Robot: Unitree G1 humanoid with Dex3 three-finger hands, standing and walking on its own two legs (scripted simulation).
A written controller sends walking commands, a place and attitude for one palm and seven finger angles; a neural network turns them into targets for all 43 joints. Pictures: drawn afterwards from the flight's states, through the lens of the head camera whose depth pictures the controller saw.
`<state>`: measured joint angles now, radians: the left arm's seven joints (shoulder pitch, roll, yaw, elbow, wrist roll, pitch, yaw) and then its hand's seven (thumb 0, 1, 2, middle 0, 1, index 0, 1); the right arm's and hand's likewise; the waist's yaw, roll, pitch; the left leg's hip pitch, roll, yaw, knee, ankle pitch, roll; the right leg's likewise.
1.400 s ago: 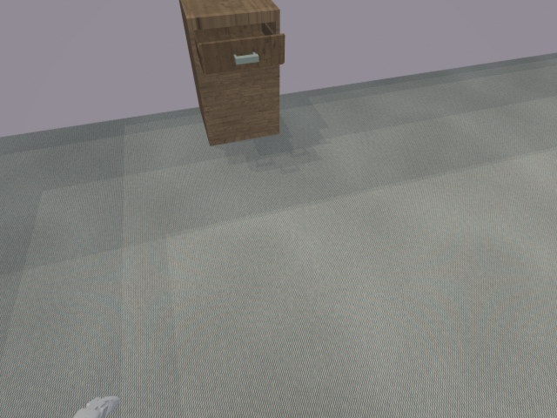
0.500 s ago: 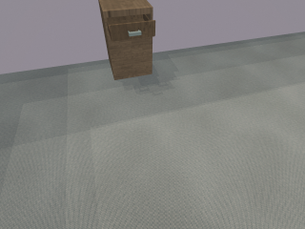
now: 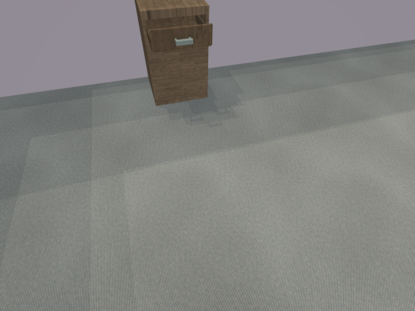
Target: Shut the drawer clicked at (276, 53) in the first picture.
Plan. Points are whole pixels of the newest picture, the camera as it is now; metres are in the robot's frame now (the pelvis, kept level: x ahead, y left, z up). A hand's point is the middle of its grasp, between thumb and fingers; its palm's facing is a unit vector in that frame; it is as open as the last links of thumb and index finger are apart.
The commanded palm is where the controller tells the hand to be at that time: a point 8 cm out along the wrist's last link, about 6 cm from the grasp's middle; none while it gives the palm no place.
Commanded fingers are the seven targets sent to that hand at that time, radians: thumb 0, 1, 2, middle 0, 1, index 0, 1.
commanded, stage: look at it before walking up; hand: left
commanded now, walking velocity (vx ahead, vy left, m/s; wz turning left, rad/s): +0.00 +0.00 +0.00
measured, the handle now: (183, 40) +1.58 +0.24 -0.19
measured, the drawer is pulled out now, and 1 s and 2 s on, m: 0.16 0.16 0.16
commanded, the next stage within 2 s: get within about a metre, facing it in 0.14 s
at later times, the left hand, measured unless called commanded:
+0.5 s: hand out of the picture +0.05 +0.22 -0.18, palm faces +0.02 -0.97 -0.23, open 7.4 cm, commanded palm none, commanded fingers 0.00 0.90 0.90 -0.20 -0.30 -0.20 -0.30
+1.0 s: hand (157, 229) +0.36 +0.16 -0.19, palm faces -0.01 -0.98 -0.19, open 7.4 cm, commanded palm none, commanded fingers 0.00 0.90 0.90 -0.20 -0.30 -0.20 -0.30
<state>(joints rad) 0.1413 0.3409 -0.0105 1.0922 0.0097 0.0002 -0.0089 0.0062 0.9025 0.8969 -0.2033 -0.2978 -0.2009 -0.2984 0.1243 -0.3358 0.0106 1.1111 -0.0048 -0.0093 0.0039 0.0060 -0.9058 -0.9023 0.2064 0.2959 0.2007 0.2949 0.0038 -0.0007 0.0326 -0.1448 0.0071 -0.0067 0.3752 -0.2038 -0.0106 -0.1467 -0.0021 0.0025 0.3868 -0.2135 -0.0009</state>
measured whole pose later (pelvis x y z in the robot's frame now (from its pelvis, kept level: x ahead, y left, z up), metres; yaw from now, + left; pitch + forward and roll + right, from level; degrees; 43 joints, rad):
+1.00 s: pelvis +0.23 -0.02 -0.04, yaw +3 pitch -1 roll +0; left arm 0.08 0.17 0.04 0.98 0.02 -0.07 -0.02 0.01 0.91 0.90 -0.20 -0.30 -0.20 -0.30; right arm 0.54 -0.11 -0.01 1.22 0.00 -0.05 -0.02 0.01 -0.91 -0.90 0.21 0.30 0.20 0.29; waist -0.06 0.03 0.10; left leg -0.03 0.04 0.00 0.82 -0.53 0.01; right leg -0.47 -0.04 -0.16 0.69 -0.18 -0.07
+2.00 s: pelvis +0.62 +0.03 -0.02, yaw +3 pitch -2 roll +1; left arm 0.12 0.16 0.04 1.03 0.02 -0.01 -0.01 0.00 0.91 0.90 -0.20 -0.30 -0.19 -0.30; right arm 0.47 -0.10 -0.02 1.17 -0.02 -0.05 -0.02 0.00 -0.91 -0.90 0.20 0.30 0.20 0.29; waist -0.06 0.00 0.07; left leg 0.02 0.02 0.21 0.42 -0.40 0.01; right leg -0.41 -0.07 -0.12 0.62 -0.18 0.00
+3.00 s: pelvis +0.69 +0.04 +0.00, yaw +3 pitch -2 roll +0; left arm 0.32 0.10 -0.01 1.17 0.01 -0.01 0.03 0.00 0.91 0.90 -0.20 -0.30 -0.20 -0.30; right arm 0.31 -0.09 0.02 1.17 0.00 -0.01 -0.03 0.00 -0.91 -0.90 0.20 0.30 0.20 0.29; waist 0.01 0.00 0.03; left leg -0.11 0.01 0.12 0.37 -0.24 0.02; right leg -0.19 -0.04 -0.13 0.39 -0.17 -0.01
